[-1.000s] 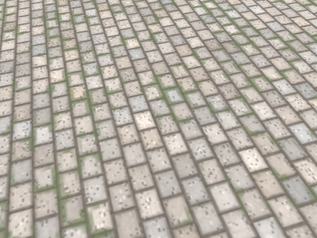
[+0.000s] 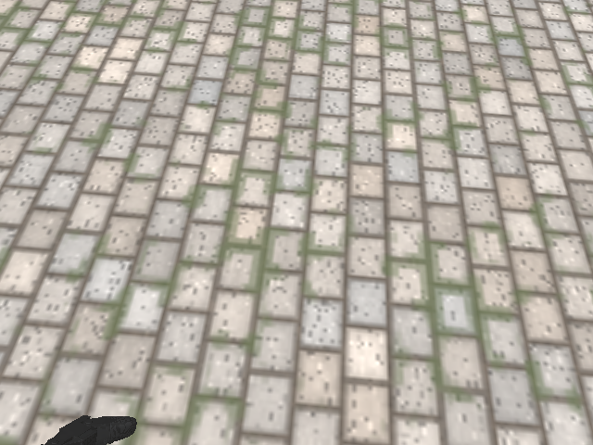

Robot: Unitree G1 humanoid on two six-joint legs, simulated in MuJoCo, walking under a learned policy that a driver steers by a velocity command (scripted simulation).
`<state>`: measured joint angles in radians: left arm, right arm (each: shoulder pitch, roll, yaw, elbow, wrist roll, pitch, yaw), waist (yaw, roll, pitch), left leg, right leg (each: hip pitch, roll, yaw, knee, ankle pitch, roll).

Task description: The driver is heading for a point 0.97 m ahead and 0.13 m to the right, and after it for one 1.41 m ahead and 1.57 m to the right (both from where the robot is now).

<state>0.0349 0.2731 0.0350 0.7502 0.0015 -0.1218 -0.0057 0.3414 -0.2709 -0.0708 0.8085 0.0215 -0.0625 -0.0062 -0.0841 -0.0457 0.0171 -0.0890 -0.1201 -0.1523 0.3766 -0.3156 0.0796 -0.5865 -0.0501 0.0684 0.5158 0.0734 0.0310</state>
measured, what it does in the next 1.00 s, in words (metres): walks ahead: right foot, then left foot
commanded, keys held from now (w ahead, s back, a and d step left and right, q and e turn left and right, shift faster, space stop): w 0.54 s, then w+e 0.46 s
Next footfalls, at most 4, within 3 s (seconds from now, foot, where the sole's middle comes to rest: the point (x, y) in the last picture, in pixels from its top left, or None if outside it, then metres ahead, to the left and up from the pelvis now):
0.06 right None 0.22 -0.13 -0.78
0.60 left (222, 437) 0.50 0.12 -0.78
1.14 right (331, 322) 0.76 -0.15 -0.78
1.60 left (288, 225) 1.08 -0.06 -0.78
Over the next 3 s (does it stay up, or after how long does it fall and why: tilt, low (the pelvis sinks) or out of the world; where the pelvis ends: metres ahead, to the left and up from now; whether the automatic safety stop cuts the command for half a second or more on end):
stays up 0.87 -0.11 -0.01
